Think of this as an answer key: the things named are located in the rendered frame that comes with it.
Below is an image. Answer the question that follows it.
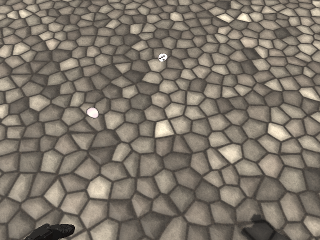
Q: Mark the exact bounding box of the left robot hand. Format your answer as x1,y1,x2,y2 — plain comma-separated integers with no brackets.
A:
22,223,75,240

